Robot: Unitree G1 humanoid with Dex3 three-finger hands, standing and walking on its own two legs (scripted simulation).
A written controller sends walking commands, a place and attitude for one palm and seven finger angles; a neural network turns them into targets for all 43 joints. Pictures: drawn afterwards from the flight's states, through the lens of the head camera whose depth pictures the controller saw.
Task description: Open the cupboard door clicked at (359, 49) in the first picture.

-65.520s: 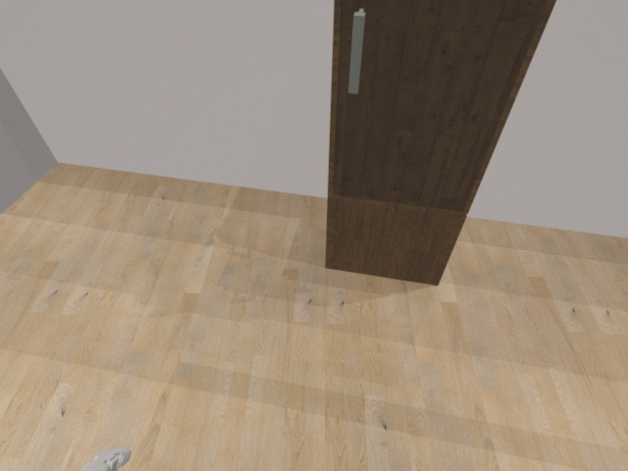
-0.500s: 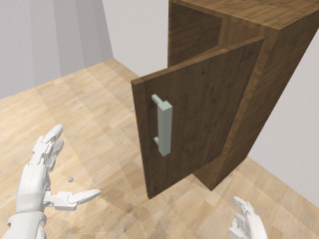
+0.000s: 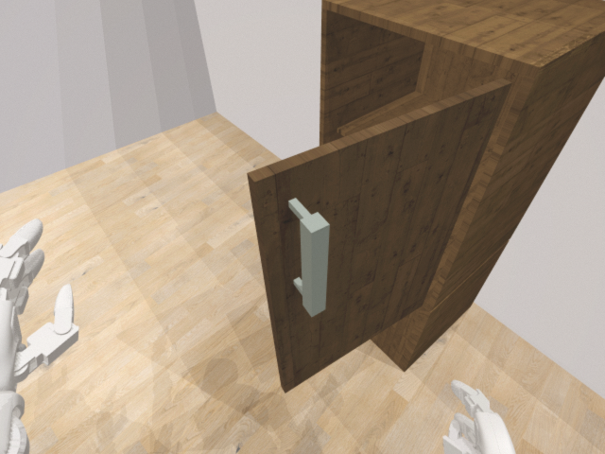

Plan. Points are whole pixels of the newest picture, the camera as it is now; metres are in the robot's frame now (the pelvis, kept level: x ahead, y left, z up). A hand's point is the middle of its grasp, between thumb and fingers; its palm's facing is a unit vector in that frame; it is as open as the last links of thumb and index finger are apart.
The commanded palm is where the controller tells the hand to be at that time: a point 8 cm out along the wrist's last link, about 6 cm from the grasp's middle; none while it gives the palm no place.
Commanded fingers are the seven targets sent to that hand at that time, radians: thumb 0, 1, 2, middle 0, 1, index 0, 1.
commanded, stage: draw the hand back to the body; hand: left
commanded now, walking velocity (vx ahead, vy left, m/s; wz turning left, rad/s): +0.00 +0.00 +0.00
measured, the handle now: (305, 259) +0.33 +0.04 +0.11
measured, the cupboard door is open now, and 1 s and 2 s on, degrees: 82 82 82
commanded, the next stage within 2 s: step back with the hand held close in 0.30 s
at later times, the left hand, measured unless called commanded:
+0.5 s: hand (71, 326) +0.18 +0.26 +0.16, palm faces +0.46 -0.79 -0.42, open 7.4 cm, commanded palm +0.13 +0.29 +0.17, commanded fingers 0.00 0.90 0.90 -0.20 -0.30 -0.20 -0.30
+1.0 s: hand out of the picture +0.10 +0.28 +0.15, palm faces +0.43 -0.77 -0.48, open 7.4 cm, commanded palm +0.05 +0.31 +0.17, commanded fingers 0.00 0.90 0.90 -0.20 -0.30 -0.20 -0.30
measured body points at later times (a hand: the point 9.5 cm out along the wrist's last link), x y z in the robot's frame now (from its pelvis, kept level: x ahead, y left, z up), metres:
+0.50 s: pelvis -0.01 -0.01 +0.00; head -0.02 -0.03 +0.45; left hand +0.15 +0.30 +0.18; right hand +0.18 -0.23 -0.09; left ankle -0.03 +0.10 -0.74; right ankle -0.03 -0.12 -0.74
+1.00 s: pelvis -0.10 +0.01 -0.02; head -0.09 +0.02 +0.43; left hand +0.07 +0.32 +0.18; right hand +0.07 -0.23 -0.09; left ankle -0.03 +0.10 -0.74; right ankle -0.03 -0.12 -0.74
